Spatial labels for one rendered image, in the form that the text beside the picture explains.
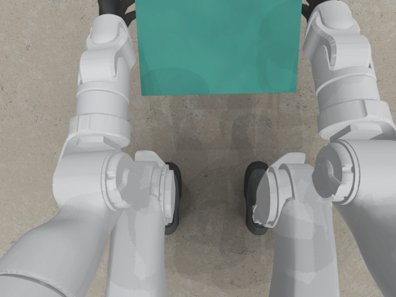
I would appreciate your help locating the right robot upper arm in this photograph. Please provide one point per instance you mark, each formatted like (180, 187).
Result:
(359, 178)

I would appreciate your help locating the robot right foot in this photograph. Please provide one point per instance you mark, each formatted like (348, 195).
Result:
(253, 176)

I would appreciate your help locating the left robot upper arm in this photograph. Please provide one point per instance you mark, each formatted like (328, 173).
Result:
(61, 257)

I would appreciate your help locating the robot left forearm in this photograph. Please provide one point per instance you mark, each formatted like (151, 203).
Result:
(103, 88)

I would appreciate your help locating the right robot shin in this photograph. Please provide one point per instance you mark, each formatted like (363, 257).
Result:
(293, 157)

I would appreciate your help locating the left robot hand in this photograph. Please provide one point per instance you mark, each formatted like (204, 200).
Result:
(117, 7)

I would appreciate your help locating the robot right forearm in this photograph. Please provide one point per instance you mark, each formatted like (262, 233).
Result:
(344, 78)

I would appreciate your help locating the right robot hand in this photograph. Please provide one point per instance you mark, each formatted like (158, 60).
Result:
(307, 9)

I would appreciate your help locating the carton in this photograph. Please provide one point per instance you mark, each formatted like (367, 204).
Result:
(202, 47)

